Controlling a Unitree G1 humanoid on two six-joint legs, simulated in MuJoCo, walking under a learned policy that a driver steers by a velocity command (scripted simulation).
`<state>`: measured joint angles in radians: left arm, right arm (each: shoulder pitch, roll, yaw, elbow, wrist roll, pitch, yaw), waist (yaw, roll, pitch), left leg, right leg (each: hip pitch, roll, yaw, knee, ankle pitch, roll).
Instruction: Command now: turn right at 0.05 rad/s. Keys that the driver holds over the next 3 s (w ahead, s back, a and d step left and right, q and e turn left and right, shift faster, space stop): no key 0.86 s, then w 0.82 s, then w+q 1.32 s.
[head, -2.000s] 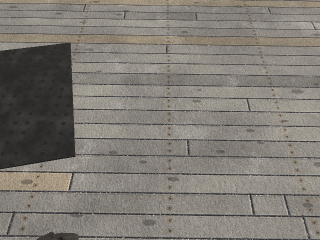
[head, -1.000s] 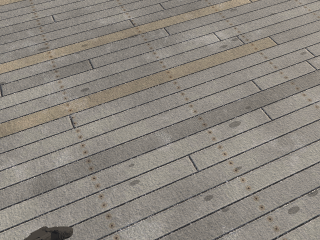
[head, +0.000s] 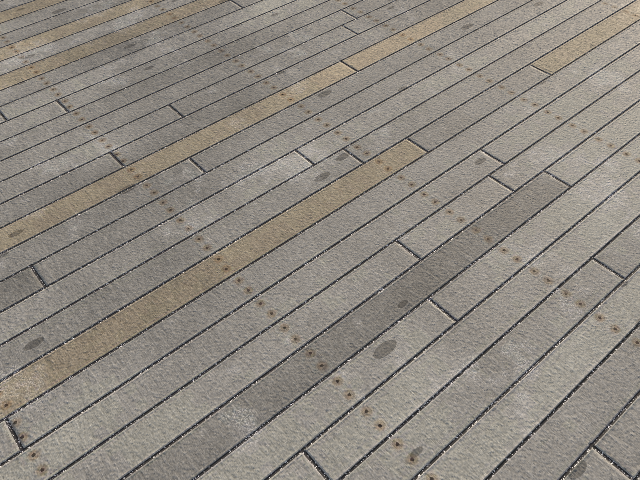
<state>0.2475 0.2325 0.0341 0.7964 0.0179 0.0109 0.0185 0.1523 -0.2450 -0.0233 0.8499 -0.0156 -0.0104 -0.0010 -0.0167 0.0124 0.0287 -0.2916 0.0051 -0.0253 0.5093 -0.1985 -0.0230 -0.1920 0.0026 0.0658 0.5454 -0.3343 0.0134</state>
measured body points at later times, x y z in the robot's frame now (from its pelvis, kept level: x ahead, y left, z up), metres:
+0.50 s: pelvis +0.02 -0.01 +0.00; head +0.03 -0.02 +0.45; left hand +0.07 +0.24 -0.14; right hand +0.10 -0.28 -0.14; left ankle +0.05 +0.13 -0.73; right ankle -0.02 -0.13 -0.73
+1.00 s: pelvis +0.03 +0.00 +0.00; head +0.03 +0.00 +0.45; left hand +0.02 +0.25 -0.15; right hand +0.07 -0.26 -0.15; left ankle +0.04 +0.12 -0.72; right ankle -0.03 -0.13 -0.73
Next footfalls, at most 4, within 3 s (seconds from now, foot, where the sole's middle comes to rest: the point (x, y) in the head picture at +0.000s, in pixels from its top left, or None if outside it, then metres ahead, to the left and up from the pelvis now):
1.58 right None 0.46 -0.11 -0.77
2.14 left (274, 378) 0.75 0.14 -0.77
2.62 right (313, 264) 1.09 0.05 -0.77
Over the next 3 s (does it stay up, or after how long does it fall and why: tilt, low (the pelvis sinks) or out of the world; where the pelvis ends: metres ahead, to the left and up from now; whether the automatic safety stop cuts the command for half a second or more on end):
stays up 1.05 0.17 0.01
